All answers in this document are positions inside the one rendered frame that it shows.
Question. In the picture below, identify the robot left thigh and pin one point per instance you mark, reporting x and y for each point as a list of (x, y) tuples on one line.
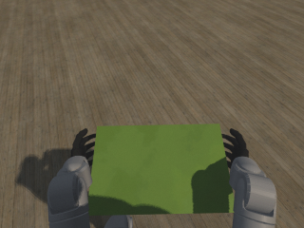
[(119, 221)]

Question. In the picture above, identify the carton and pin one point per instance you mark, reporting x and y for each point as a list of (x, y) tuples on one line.
[(159, 169)]

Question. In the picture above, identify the robot right forearm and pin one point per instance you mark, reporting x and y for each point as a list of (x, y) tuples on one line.
[(255, 195)]

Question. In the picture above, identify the robot left forearm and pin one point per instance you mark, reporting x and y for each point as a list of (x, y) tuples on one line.
[(67, 199)]

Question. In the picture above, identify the right robot hand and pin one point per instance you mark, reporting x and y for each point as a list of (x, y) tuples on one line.
[(238, 149)]

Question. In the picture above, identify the left robot hand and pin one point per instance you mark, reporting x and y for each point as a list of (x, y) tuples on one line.
[(79, 146)]

